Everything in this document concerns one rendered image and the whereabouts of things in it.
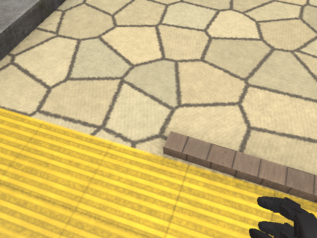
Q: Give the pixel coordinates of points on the robot right hand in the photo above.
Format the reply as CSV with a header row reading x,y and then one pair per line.
x,y
304,223

